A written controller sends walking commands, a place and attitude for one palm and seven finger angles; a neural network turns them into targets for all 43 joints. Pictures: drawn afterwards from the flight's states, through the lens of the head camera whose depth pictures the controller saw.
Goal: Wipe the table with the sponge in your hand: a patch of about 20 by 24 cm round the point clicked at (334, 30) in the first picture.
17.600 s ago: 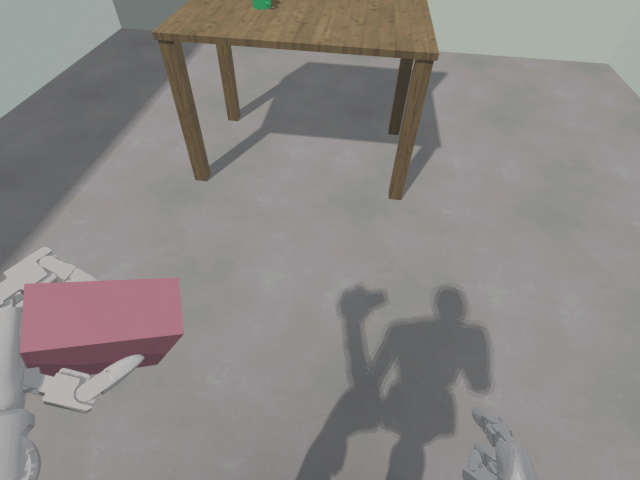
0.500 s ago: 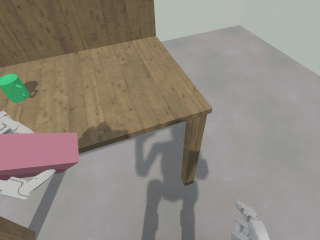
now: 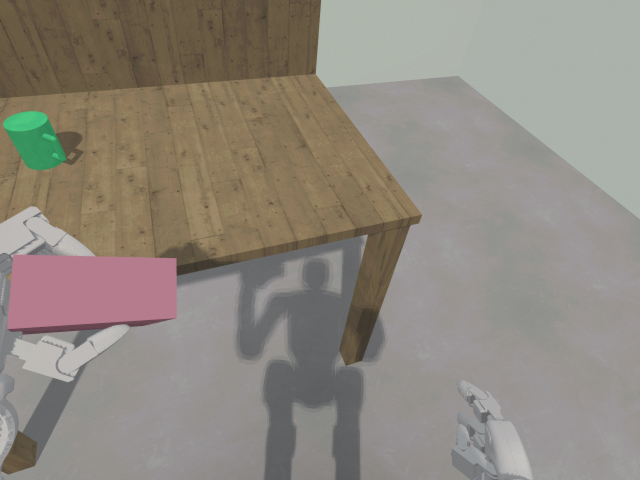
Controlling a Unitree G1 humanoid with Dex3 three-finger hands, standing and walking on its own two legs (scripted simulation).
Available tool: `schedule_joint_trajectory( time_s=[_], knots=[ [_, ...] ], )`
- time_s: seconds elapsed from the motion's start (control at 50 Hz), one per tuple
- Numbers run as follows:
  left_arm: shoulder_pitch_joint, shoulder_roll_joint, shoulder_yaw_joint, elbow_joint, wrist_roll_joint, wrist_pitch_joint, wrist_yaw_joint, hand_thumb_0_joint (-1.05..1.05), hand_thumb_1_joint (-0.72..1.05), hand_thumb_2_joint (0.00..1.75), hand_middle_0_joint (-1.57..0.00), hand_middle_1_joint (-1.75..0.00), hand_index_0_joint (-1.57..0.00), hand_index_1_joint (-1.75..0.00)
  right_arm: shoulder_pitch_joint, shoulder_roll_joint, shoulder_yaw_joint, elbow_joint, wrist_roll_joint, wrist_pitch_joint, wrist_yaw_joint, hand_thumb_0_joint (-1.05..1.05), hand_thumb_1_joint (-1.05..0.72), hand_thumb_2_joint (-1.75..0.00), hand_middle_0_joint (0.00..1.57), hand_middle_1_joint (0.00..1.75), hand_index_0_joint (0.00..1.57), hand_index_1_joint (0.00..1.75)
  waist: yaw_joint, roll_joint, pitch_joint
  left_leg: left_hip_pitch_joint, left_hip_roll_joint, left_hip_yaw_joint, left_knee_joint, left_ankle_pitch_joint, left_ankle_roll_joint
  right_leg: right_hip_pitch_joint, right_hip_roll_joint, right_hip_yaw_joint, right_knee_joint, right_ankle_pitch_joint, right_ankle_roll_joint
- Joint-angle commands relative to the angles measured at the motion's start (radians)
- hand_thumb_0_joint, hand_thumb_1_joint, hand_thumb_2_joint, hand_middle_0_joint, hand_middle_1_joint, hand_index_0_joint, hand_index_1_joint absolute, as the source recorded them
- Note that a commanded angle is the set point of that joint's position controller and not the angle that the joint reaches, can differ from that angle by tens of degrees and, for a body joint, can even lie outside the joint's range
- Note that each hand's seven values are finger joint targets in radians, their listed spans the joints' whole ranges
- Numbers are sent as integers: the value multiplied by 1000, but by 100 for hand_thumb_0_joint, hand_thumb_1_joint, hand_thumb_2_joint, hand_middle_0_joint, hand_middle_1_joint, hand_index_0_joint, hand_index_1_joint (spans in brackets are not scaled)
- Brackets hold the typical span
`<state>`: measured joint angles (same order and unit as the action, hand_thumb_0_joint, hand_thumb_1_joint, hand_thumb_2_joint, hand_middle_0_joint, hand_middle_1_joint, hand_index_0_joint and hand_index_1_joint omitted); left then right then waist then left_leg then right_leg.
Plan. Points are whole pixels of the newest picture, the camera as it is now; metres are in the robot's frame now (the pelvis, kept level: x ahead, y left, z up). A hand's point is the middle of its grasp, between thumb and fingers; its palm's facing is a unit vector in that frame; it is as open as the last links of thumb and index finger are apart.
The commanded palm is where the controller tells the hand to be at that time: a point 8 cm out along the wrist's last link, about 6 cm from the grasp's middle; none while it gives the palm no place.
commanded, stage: shuffle to correct the standing spot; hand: left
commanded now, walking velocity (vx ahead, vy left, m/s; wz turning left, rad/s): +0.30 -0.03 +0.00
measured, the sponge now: (114, 297) +0.23 +0.22 +0.16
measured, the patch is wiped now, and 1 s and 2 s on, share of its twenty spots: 0.00 0.00 0.00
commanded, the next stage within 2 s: come to a stop and stand still in 1.12 s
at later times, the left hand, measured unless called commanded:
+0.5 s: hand (108, 270) +0.26 +0.24 +0.17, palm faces +0.46 -0.84 -0.29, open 9.4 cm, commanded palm +0.20 +0.26 +0.18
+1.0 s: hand (212, 187) +0.40 +0.18 +0.16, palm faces +0.39 -0.80 -0.45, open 9.4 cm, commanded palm +0.35 +0.22 +0.18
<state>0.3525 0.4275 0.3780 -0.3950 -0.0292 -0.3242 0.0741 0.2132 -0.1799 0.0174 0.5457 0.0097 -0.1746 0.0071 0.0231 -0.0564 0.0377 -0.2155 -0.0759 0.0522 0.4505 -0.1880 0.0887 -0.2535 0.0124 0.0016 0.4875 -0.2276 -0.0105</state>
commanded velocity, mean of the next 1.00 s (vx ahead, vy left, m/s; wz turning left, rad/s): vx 0.26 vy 0.00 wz -0.03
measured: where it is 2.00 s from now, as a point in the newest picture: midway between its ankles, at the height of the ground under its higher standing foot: outside the picture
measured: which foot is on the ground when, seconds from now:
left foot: down 0.00-0.84, up 0.86-1.00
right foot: down 0.00-0.56, up 0.58-0.80, down 0.82-1.00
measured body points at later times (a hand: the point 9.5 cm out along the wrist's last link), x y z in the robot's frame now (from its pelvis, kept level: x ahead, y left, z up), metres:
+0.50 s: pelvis +0.05 -0.02 -0.01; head +0.04 +0.01 +0.44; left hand +0.22 +0.28 +0.19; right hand +0.22 -0.25 -0.08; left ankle +0.04 +0.08 -0.71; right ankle +0.04 -0.11 -0.74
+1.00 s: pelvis +0.18 -0.06 -0.01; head +0.22 -0.07 +0.44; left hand +0.38 +0.22 +0.18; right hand +0.34 -0.30 -0.11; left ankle +0.18 +0.08 -0.65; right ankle +0.22 -0.13 -0.74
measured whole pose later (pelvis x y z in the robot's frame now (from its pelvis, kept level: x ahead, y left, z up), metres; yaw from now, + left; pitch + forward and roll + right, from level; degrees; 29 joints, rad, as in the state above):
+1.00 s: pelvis +0.18 -0.06 -0.01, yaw +0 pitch -1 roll +0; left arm 0.45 0.34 0.40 -0.48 -0.03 -0.21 0.10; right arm 0.19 -0.22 0.00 0.63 0.01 -0.05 -0.01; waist 0.01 0.02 0.09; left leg -0.55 0.08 0.02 1.23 -0.36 -0.01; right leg -0.31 0.01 -0.15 0.59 -0.27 -0.09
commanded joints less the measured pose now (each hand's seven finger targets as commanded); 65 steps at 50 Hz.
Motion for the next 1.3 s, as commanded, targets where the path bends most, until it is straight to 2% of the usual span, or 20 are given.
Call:
schedule_joint_trajectory(
  time_s=[0.0,0.26,0.3,0.38,0.42,0.5,0.52,0.54,0.56,0.58,0.64,0.72,0.78,0.82,0.9,1.0,1.12,1.18,1.22,1.28],
  knots=[
    [-132,87,80,-149,-24,-30,15,0,10,130,-120,-160,-120,-160,-66,-151,-53,-135,-3,-32,-8,0,-90,-90,20,30,20,30,5,157,-52,-160,243,-279,-304,-338,-89,119,-22,3,23,-80,-6],
    [-178,114,72,-225,3,32,56,0,10,130,-120,-160,-120,-160,-96,-144,-52,-122,-18,-3,-37,0,-90,-90,20,30,20,30,8,164,-72,-166,188,-253,-183,-517,-71,115,4,-16,8,-211,-72],
    [-136,101,74,-197,-5,37,52,0,10,130,-120,-160,-120,-160,-99,-133,-50,-129,-15,7,-40,0,-90,-90,20,30,20,30,11,102,-59,-210,149,-214,-61,-486,-66,114,-41,83,-53,-294,-110],
    [-136,85,57,-212,-14,39,52,0,10,130,-120,-160,-120,-160,-100,-141,-48,-132,1,13,-30,0,-90,-90,20,30,20,30,6,-106,-10,-356,78,-54,469,-242,-65,74,-314,575,-278,-491,-283],
    [-133,76,50,-227,-13,39,66,0,10,130,-120,-160,-120,-160,-75,-140,-39,-121,1,10,-27,0,-90,-90,20,30,20,30,1,-56,-41,-414,133,-93,448,-264,-69,163,-330,514,-207,-246,-301],
    [-166,89,46,-287,-11,47,68,0,10,130,-120,-160,-120,-160,-70,-125,-30,-103,-9,24,-36,0,-90,-90,20,30,20,30,-31,127,-84,26,82,21,112,-130,-70,-107,-141,155,-5,-231,-158],
    [-163,94,55,-320,-18,38,65,0,10,130,-120,-160,-120,-160,-59,-142,-44,-110,-9,14,-45,0,-90,-90,20,30,20,30,-41,232,-110,152,114,-69,12,-109,-46,-172,-59,81,174,-166,-108],
    [-159,105,75,-377,-22,26,70,0,10,130,-120,-160,-120,-160,-62,-176,-58,-122,-7,7,-44,0,-90,-90,20,30,20,30,-44,456,-146,316,311,-431,-102,-82,41,-369,41,-13,427,-169,-37],
    [-165,126,87,-418,-13,11,73,0,10,130,-120,-160,-120,-160,-86,-146,-59,-144,-12,3,-38,0,-90,-90,20,30,20,30,-40,447,-150,371,426,-604,-146,58,146,-470,50,3,595,-306,-25],
    [-122,167,139,-368,-17,5,71,0,10,130,-120,-160,-120,-160,-100,-135,-64,-149,-11,-4,-37,0,-90,-90,20,30,20,30,-30,293,-131,389,460,-604,-136,200,191,-528,29,34,671,-284,-20],
    [-42,149,135,-421,-15,35,52,0,10,130,-120,-160,-120,-160,-73,-147,-73,-124,-19,1,-27,0,-90,-90,20,30,20,30,-37,229,-97,304,420,-412,-88,334,162,-536,-51,38,635,-226,-14],
    [88,109,138,-327,-13,47,51,0,10,130,-120,-160,-120,-160,-61,-151,-66,-130,-9,-1,-22,0,-90,-90,20,30,20,30,-17,261,-90,10,291,-73,-41,255,39,-92,-19,-126,192,13,-11],
    [123,114,150,-210,-14,81,58,0,10,130,-120,-160,-120,-160,-69,-140,-56,-130,6,21,-30,0,-90,-90,20,30,20,30,6,84,-172,-156,212,55,295,159,-18,284,17,-159,7,82,-24],
    [63,184,212,-219,-12,81,67,0,10,130,-120,-160,-120,-160,-81,-128,-72,-150,5,38,-33,0,-90,-90,20,30,20,30,7,-284,-253,-511,75,13,833,-325,-63,439,-374,519,-139,-24,-225],
    [46,141,165,-297,-14,53,53,0,10,130,-120,-160,-120,-160,-106,-134,-57,-101,-2,62,-18,0,-90,-90,20,30,20,30,0,22,-92,-505,197,-115,894,-211,-92,138,-370,389,-189,-58,-236],
    [-35,127,131,-385,-13,32,67,0,10,130,-120,-160,-120,-160,-115,-111,-42,-88,-15,62,-35,0,-90,-90,20,30,20,30,-11,-7,-108,-246,188,3,482,-52,-89,-34,-272,75,-190,80,-167],
    [17,123,143,-358,-20,42,90,0,10,130,-120,-160,-120,-160,-98,-112,-60,-109,-18,25,-54,0,-90,-90,20,30,20,30,10,32,-152,-20,96,92,111,26,-72,70,-227,65,-44,113,-116],
    [27,101,137,-291,-26,47,78,0,10,130,-120,-160,-120,-160,-85,-155,-78,-119,2,37,-58,0,-90,-90,20,30,20,30,-17,171,-163,169,241,-156,29,149,27,-101,-114,-13,234,117,-18],
    [36,112,138,-285,-24,49,74,0,10,130,-120,-160,-120,-160,-83,-133,-74,-126,-2,50,-54,0,-90,-90,20,30,20,30,-27,276,-194,290,393,-382,-28,395,144,-278,-16,-39,438,-236,12],
    [-14,117,116,-337,-17,72,67,0,10,130,-120,-160,-120,-160,-104,-125,-57,-122,-9,39,-48,0,-90,-90,20,30,20,30,-11,246,-139,170,345,-176,-7,542,59,-163,-45,-30,230,-231,4]
  ],
)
